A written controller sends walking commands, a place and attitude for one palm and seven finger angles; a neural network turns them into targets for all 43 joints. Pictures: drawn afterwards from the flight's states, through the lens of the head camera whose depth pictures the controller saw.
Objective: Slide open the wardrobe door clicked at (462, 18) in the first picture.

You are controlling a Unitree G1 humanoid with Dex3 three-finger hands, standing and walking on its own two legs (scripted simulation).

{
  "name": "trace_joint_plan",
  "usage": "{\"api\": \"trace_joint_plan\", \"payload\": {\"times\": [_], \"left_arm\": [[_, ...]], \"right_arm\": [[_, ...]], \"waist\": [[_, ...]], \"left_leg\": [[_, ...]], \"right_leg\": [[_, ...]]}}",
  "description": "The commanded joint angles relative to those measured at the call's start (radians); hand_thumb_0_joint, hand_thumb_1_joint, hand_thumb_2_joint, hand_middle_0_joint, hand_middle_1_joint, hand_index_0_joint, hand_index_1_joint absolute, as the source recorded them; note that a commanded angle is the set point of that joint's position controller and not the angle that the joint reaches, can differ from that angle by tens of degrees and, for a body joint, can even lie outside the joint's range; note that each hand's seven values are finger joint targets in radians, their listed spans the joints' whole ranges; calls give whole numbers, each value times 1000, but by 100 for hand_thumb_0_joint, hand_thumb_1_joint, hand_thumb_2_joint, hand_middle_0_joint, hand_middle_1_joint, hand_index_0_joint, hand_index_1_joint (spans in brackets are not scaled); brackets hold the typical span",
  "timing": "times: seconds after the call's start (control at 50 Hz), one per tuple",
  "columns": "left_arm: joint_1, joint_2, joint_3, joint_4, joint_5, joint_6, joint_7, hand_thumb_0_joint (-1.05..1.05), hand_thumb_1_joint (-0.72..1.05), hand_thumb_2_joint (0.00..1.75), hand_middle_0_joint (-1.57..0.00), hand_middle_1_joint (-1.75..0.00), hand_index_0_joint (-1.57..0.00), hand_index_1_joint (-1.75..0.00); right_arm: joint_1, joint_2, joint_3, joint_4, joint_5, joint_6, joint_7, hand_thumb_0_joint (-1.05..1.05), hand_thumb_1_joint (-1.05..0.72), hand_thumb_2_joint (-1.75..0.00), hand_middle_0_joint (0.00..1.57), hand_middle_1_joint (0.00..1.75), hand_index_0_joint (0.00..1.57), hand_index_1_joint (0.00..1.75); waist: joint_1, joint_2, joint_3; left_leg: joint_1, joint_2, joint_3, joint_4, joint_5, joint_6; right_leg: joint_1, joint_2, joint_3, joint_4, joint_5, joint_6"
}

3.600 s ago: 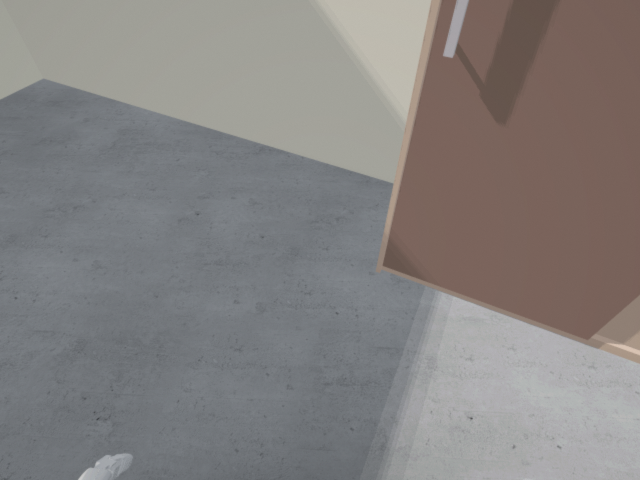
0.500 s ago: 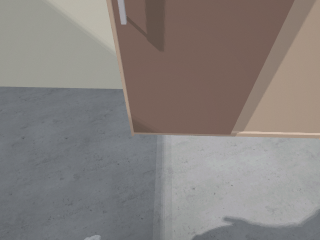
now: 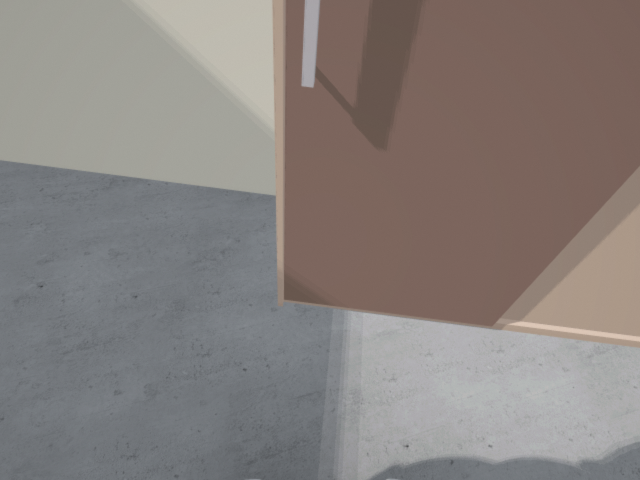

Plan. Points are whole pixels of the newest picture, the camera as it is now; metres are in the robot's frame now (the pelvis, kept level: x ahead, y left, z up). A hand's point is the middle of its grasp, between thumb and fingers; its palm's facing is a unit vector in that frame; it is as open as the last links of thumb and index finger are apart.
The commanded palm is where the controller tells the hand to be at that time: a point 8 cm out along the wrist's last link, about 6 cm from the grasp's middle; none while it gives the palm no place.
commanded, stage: take the last steps up to it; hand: left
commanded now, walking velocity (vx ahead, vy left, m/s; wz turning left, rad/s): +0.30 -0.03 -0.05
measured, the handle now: out of the picture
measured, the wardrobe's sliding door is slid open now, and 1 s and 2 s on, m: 0.00 0.00 0.00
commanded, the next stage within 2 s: come to a stop and stand still in 0.42 s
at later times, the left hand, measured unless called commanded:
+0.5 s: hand (264, 378) +0.29 +0.11 -0.17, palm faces -0.05 -0.98 -0.18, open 7.4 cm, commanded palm none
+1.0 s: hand (215, 399) +0.25 +0.18 -0.19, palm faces +0.05 -0.98 -0.19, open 7.4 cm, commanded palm none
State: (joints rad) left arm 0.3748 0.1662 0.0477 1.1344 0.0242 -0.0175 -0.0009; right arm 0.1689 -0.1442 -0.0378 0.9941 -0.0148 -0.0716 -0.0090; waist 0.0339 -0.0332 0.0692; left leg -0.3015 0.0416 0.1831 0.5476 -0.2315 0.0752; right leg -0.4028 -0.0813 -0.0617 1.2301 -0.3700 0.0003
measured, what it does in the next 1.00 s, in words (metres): walks ahead: right foot, then left foot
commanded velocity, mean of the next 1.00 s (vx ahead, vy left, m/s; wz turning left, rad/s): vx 0.01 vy -0.01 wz -0.01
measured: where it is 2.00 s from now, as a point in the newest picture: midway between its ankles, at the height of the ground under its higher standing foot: outside the picture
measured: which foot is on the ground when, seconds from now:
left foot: down 0.00-0.44, up 0.46-0.86, down 0.88-1.00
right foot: up 0.00-0.42, down 0.44-0.88, up 0.90-1.00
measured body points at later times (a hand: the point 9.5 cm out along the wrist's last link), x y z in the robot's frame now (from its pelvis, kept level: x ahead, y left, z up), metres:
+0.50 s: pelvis +0.18 -0.05 -0.01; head +0.21 -0.07 +0.44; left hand +0.29 +0.16 -0.15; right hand +0.06 -0.23 -0.17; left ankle +0.06 +0.06 -0.69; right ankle +0.23 -0.14 -0.73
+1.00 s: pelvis +0.23 -0.01 +0.00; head +0.27 +0.03 +0.45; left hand +0.25 +0.24 -0.17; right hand +0.33 -0.24 -0.13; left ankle +0.28 +0.07 -0.73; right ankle +0.19 -0.14 -0.67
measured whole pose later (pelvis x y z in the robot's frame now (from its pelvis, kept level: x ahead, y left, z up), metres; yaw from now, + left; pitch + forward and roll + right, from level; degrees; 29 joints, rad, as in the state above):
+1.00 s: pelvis +0.23 -0.01 +0.00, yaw -2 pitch -1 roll -2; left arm 0.22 0.21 0.06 1.03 0.02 0.05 0.05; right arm 0.11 -0.15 -0.03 0.97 -0.02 0.02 -0.03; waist 0.03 -0.05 0.11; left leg -0.32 0.03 0.10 0.56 -0.22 0.07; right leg -0.39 -0.01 -0.02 1.01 -0.52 0.03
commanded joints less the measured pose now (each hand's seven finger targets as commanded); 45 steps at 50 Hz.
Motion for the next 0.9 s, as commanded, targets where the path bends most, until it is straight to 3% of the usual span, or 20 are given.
{"api": "trace_joint_plan", "payload": {"times": [0.0,0.14,0.28,0.32,0.36,0.38,0.4,0.42,0.44,0.48,0.5,0.52,0.56,0.6,0.72,0.78,0.82,0.84,0.86,0.88], "left_arm": [[73,9,15,-41,9,0,-5,0,90,90,-20,-30,-20,-30],[-82,29,26,-109,10,16,-13,0,90,90,-20,-30,-20,-30],[-272,15,9,-166,5,-2,-13,0,90,90,-20,-30,-20,-30],[-273,11,9,-168,4,-8,-12,0,90,90,-20,-30,-20,-30],[-187,23,13,-138,6,-18,-9,0,90,90,-20,-30,-20,-30],[-82,54,20,-104,8,-27,-5,0,90,90,-20,-30,-20,-30],[38,119,37,-66,13,-41,3,0,90,90,-20,-30,-20,-30],[147,212,58,-41,5,-47,13,0,90,90,-20,-30,-20,-30],[152,223,53,-42,-10,-45,18,0,90,90,-20,-30,-20,-30],[-9,146,44,-73,-12,-43,27,0,90,90,-20,-30,-20,-30],[-61,112,30,-88,-11,-44,29,0,90,90,-20,-30,-20,-30],[-85,70,15,-93,-9,-50,32,0,90,90,-20,-30,-20,-30],[-129,28,2,-103,-1,-52,38,0,90,90,-20,-30,-20,-30],[-136,63,8,-113,3,-40,46,0,90,90,-20,-30,-20,-30],[-119,145,39,-135,5,6,54,0,90,90,-20,-30,-20,-30],[-140,163,47,-148,10,18,54,0,90,90,-20,-30,-20,-30],[-161,168,47,-157,0,26,52,0,90,90,-20,-30,-20,-30],[-132,137,38,-161,-6,32,49,0,90,90,-20,-30,-20,-30],[-75,80,26,-166,-16,39,49,0,90,90,-20,-30,-20,-30],[-71,88,19,-166,-15,45,53,0,90,90,-20,-30,-20,-30]], "right_arm": [[145,-107,-15,27,0,-12,-16,0,-90,-90,20,30,20,30],[227,-108,-25,65,-3,-14,-20,0,-90,-90,20,30,20,30],[353,-101,-23,132,-16,-2,-23,0,-90,-90,20,30,20,30],[355,-107,-23,137,-20,4,-23,0,-90,-90,20,30,20,30],[338,-106,-22,140,-15,10,-23,0,-90,-90,20,30,20,30],[329,-97,-19,142,-8,9,-19,0,-90,-90,20,30,20,30],[328,-68,-15,129,2,4,-12,0,-90,-90,20,30,20,30],[341,-23,-3,101,8,1,-8,0,-90,-90,20,30,20,30],[292,-64,-10,87,7,14,-13,0,-90,-90,20,30,20,30],[244,-33,-20,90,2,25,-8,0,-90,-90,20,30,20,30],[231,-22,-14,93,-2,32,-6,0,-90,-90,20,30,20,30],[239,-3,-9,101,-5,41,-7,0,-90,-90,20,30,20,30],[289,36,1,121,-2,65,-15,0,-90,-90,20,30,20,30],[275,41,5,114,5,81,-14,0,-90,-90,20,30,20,30],[119,-53,-26,19,0,112,-11,0,-90,-90,20,30,20,30],[96,-69,-33,-7,3,109,-11,0,-90,-90,20,30,20,30],[138,-84,-32,0,1,100,-11,0,-90,-90,20,30,20,30],[158,-125,-37,3,-4,89,-13,0,-90,-90,20,30,20,30],[161,-205,-46,-15,-8,78,-16,0,-90,-90,20,30,20,30],[141,-227,-48,-27,-4,85,-24,0,-90,-90,20,30,20,30]], "waist": [[-10,120,-39],[-30,92,30],[-93,121,58],[-89,139,45],[-45,113,6],[6,67,-45],[55,-48,-135],[67,-254,-227],[75,-158,-219],[26,-73,-107],[-1,-35,-60],[-26,5,-35],[-70,-6,-47],[-62,-40,-73],[-19,-134,-67],[-28,-134,-75],[-58,-108,-102],[-58,22,-146],[-48,279,-180],[-55,304,-177]], "left_leg": [[68,232,-205,-371,89,14],[177,262,-216,-424,53,83],[292,257,-165,-324,339,92],[275,261,-154,-277,367,83],[228,225,-114,-163,405,52],[159,188,-82,-31,392,19],[-16,130,-36,170,246,-24],[-225,-7,13,453,-288,-74],[-257,5,-105,615,-387,-64],[-267,71,-156,679,-246,-64],[-246,94,-164,649,-193,-72],[-204,93,-163,602,-157,-85],[-95,85,-154,442,-143,-114],[-74,50,-122,335,-129,-127],[-119,13,-135,267,-149,-134],[-60,11,-138,157,-117,-128],[76,15,-123,-48,109,-120],[204,98,-175,-109,409,-90],[272,315,-408,-144,829,13],[189,384,-420,-173,919,114]], "right_leg": [[-102,-44,45,-16,134,10],[-260,-73,47,-205,215,35],[-190,-28,-35,-520,128,6],[-108,-4,-54,-590,104,-9],[71,42,-93,-696,161,-24],[245,41,-79,-763,229,-33],[479,-98,80,-776,288,-84],[660,-346,403,-851,479,-195],[591,-384,426,-908,503,-251],[394,-328,323,-968,321,-218],[299,-292,246,-981,351,-193],[225,-264,175,-984,499,-171],[148,-221,51,-939,772,-145],[179,-202,15,-891,929,-151],[248,-245,77,-829,918,-188],[241,-240,82,-785,845,-177],[206,-185,42,-703,680,-115],[138,-113,1,-616,472,-56],[19,9,-60,-474,27,16],[51,55,16,-275,-281,23]]}}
